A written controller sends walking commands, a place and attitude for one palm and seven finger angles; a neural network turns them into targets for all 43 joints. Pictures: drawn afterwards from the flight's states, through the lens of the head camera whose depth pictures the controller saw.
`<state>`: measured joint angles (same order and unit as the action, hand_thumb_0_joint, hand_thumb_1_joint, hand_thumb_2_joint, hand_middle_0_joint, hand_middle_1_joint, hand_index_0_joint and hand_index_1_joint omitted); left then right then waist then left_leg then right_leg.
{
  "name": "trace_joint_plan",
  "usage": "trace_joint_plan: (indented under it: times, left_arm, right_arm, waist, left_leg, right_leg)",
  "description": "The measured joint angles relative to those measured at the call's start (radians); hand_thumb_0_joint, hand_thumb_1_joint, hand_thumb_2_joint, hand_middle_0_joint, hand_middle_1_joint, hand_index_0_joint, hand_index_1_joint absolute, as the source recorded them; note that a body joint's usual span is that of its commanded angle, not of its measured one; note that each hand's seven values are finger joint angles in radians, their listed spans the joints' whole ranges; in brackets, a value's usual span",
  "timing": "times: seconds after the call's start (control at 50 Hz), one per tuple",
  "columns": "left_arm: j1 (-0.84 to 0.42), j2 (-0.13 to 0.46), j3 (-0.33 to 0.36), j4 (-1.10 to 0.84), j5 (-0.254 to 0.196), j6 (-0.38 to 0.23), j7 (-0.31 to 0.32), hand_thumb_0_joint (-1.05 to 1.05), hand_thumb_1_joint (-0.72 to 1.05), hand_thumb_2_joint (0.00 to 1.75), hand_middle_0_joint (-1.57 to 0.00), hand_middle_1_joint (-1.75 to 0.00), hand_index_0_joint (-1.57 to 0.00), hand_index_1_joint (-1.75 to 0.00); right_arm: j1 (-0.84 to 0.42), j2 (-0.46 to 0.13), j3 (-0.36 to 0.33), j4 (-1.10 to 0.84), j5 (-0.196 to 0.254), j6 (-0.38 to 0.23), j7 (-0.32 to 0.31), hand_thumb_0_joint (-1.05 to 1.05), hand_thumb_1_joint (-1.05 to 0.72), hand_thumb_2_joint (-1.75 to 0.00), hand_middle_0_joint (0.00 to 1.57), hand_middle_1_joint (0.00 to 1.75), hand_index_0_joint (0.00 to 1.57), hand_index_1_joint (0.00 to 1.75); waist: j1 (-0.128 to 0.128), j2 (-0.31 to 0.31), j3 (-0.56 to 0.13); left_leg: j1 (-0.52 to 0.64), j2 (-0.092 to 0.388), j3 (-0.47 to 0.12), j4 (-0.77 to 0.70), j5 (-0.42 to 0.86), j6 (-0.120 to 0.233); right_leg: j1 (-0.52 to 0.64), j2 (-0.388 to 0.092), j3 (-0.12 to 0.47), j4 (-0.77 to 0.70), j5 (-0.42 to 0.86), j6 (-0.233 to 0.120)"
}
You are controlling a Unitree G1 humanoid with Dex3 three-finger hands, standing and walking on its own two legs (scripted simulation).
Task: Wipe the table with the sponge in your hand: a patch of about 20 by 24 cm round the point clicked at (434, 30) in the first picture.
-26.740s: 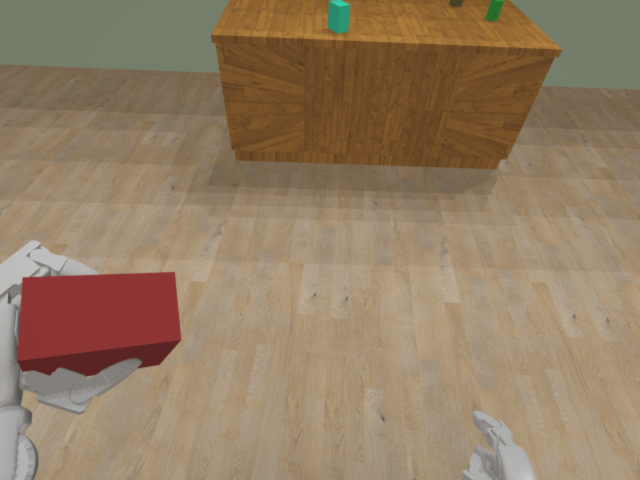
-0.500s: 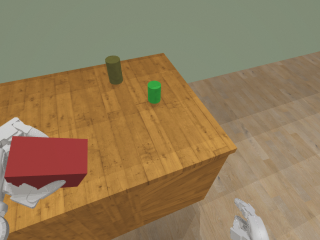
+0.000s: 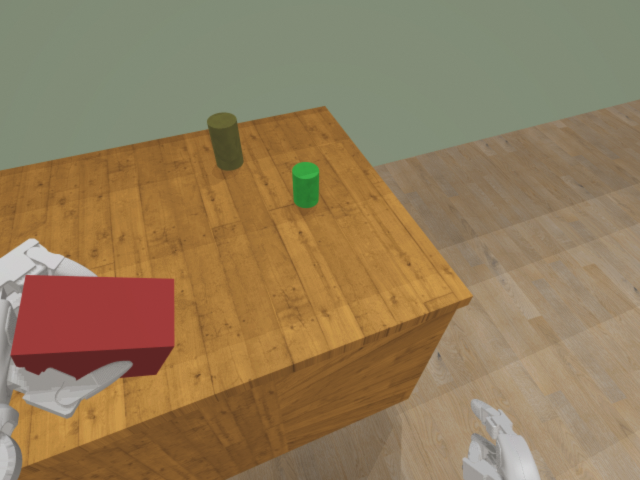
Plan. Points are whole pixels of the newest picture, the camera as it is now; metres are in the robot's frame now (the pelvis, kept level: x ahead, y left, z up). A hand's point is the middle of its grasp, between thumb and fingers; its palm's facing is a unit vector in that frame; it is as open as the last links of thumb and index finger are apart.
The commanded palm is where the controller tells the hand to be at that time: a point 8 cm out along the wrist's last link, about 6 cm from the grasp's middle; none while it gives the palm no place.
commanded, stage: shuffle to correct the standing spot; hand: left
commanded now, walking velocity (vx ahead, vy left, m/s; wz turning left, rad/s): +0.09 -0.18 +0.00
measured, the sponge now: (122, 331) +0.23 +0.21 +0.14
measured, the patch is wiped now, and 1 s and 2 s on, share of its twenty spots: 0.00 0.00 0.00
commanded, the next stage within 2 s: come to a stop and stand still in 0.06 s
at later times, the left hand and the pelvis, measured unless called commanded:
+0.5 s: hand (80, 332) +0.22 +0.24 +0.15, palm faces +0.26 -0.88 -0.39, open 10.3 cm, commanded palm +0.16 +0.29 +0.18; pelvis -0.01 +0.02 +0.00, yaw -2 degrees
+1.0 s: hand (4, 329) +0.21 +0.29 +0.17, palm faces +0.36 -0.87 -0.35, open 10.3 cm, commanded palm +0.15 +0.33 +0.18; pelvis -0.01 +0.05 +0.01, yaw -1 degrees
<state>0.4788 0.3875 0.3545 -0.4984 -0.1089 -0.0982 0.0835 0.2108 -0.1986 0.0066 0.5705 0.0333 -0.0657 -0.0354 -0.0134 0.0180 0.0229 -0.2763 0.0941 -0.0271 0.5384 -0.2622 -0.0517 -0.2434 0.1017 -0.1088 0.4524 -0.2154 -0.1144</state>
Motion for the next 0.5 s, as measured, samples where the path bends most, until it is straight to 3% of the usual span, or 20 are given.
trace_joint_plan:
  times: [0.2,0.24,0.26,0.3,0.36,0.42,0.44,0.5]
  left_arm:
    - [0.000,0.008,0.001,-0.015,-0.002,-0.002,-0.002,-0.01,-0.52,1.03,-0.72,-1.34,-0.72,-1.33]
    - [-0.131,0.085,0.030,0.047,0.049,-0.022,-0.049,-0.01,-0.52,1.03,-0.72,-1.34,-0.72,-1.33]
    - [-0.195,0.114,0.054,0.095,0.050,-0.045,-0.054,-0.01,-0.52,1.03,-0.72,-1.34,-0.72,-1.33]
    - [-0.254,0.115,0.100,0.160,0.036,-0.073,-0.037,-0.01,-0.52,1.03,-0.72,-1.34,-0.72,-1.33]
    - [-0.226,0.048,0.101,0.163,0.022,-0.091,-0.009,-0.01,-0.52,1.03,-0.72,-1.34,-0.72,-1.33]
    - [-0.128,-0.033,0.015,0.115,0.032,-0.107,-0.006,-0.01,-0.52,1.03,-0.72,-1.34,-0.72,-1.33]
    - [-0.100,-0.047,-0.015,0.100,0.042,-0.111,-0.011,-0.01,-0.52,1.03,-0.72,-1.34,-0.72,-1.33]
    - [-0.041,-0.037,-0.055,0.067,0.063,-0.120,-0.023,-0.01,-0.52,1.03,-0.72,-1.34,-0.72,-1.33]
  right_arm:
    - [-0.007,-0.003,-0.004,0.002,-0.004,0.000,-0.003,0.02,-0.91,-0.90,0.20,0.30,0.20,0.30]
    - [0.016,0.010,-0.026,0.016,-0.015,-0.046,-0.011,0.02,-0.91,-0.90,0.20,0.30,0.20,0.30]
    - [0.021,0.011,-0.027,0.022,-0.017,-0.054,-0.010,0.02,-0.91,-0.90,0.20,0.30,0.20,0.30]
    - [0.020,-0.002,-0.023,0.018,-0.014,-0.061,0.003,0.02,-0.91,-0.90,0.20,0.30,0.20,0.30]
    - [0.020,-0.027,-0.026,0.006,-0.014,-0.079,0.017,0.02,-0.91,-0.90,0.20,0.30,0.20,0.30]
    - [0.031,-0.035,-0.026,0.000,-0.012,-0.088,0.024,0.02,-0.91,-0.90,0.20,0.30,0.20,0.30]
    - [0.034,-0.033,-0.026,0.000,-0.013,-0.090,0.023,0.02,-0.91,-0.90,0.20,0.30,0.20,0.30]
    - [0.035,-0.013,-0.016,0.010,-0.016,-0.090,0.016,0.02,-0.91,-0.90,0.20,0.30,0.20,0.30]
  waist:
    - [0.004,-0.006,0.005]
    - [0.052,-0.022,0.026]
    - [0.067,-0.033,0.031]
    - [0.076,-0.034,0.039]
    - [0.063,-0.025,0.049]
    - [0.040,-0.030,0.043]
    - [0.032,-0.030,0.043]
    - [0.018,-0.035,0.049]
  left_leg:
    - [0.013,0.000,-0.004,-0.005,0.002,-0.017]
    - [0.005,0.006,0.022,0.019,0.005,0.018]
    - [-0.004,-0.003,0.032,0.040,-0.006,0.031]
    - [0.000,-0.028,0.061,0.048,-0.029,0.051]
    - [0.031,-0.062,0.083,-0.005,-0.003,0.064]
    - [0.050,-0.092,0.106,-0.035,0.008,0.074]
    - [0.050,-0.099,0.105,-0.036,0.008,0.078]
    - [0.051,-0.108,0.094,-0.034,0.008,0.080]
  right_leg:
    - [0.010,-0.001,-0.004,0.005,-0.007,0.000]
    - [0.013,-0.001,-0.004,0.003,-0.003,0.011]
    - [0.009,-0.001,-0.003,0.002,0.002,0.008]
    - [0.006,0.005,0.010,-0.008,0.017,0.003]
    - [-0.005,-0.004,0.039,0.015,0.012,0.032]
    - [-0.024,-0.036,0.061,0.064,-0.018,0.097]
    - [-0.026,-0.043,0.060,0.073,-0.025,0.096]
    - [-0.016,-0.050,0.048,0.063,-0.020,0.047]
